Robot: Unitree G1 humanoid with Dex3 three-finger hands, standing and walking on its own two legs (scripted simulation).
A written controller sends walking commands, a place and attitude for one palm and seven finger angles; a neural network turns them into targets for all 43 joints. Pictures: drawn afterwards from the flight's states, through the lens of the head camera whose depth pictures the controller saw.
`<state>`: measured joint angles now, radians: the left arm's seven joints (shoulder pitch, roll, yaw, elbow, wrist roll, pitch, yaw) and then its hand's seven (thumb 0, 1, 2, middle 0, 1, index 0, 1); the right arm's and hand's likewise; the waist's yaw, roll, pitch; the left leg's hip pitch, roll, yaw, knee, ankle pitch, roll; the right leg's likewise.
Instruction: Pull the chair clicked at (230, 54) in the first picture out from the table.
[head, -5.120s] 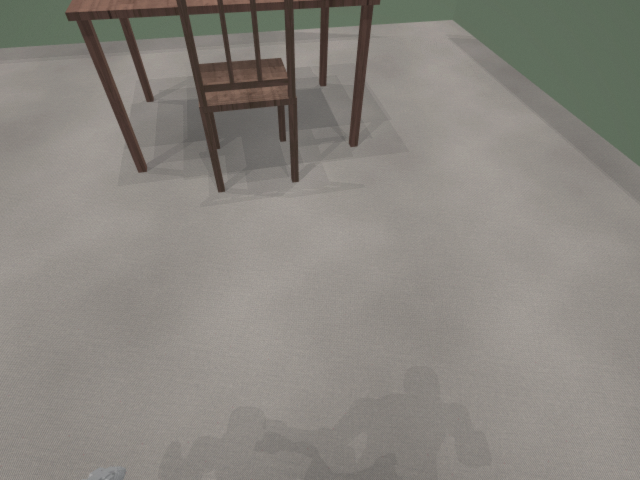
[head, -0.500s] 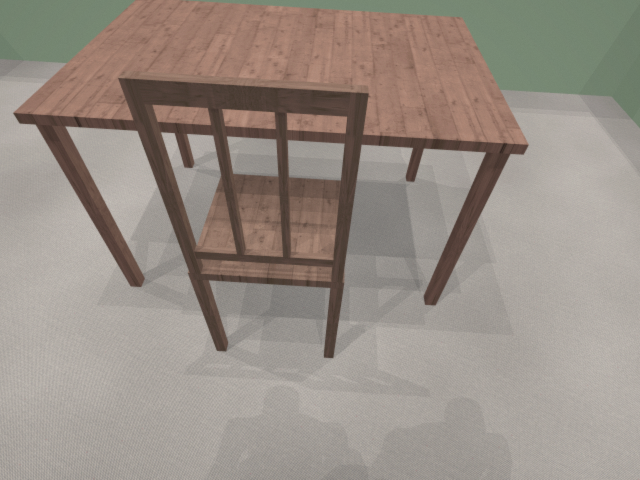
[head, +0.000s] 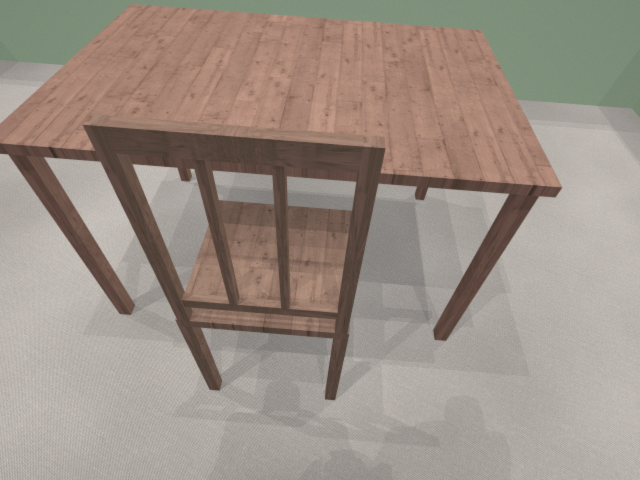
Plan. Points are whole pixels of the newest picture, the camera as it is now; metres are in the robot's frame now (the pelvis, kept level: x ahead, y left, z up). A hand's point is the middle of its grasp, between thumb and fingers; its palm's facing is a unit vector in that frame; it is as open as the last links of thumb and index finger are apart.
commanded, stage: come to a stop and stand still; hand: left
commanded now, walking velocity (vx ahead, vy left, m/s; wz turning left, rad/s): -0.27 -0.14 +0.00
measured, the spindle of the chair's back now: (220, 243) +0.48 +0.21 -0.05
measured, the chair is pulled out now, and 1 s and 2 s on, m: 0.00 0.00 0.00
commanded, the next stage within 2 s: look again from close up in 0.84 s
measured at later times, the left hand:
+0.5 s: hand out of the picture +0.05 +0.18 -0.17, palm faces -0.02 -0.96 -0.29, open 7.3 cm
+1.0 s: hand out of the picture +0.00 +0.13 -0.17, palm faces -0.03 -0.98 -0.19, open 7.3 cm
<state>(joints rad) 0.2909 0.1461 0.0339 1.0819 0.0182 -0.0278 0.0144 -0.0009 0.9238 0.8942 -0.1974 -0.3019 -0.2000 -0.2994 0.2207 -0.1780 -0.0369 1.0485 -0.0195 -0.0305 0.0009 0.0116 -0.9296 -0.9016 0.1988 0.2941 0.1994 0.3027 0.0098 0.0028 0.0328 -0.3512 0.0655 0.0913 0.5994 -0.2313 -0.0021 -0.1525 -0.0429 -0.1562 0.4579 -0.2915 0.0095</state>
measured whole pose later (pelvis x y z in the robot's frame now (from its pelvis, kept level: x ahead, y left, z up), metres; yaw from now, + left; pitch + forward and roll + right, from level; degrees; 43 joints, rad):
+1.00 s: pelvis +0.00 -0.04 +0.00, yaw -2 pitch -1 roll -1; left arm 0.30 0.12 -0.01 1.11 0.01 -0.02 0.04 0.00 0.92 0.89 -0.20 -0.30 -0.20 -0.30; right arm 0.32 -0.15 0.00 1.10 -0.01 0.00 -0.01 0.01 -0.90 -0.90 0.20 0.29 0.20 0.30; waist -0.03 0.04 0.04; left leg -0.27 0.06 0.00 0.53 -0.25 -0.02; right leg -0.21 0.01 -0.07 0.49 -0.27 -0.02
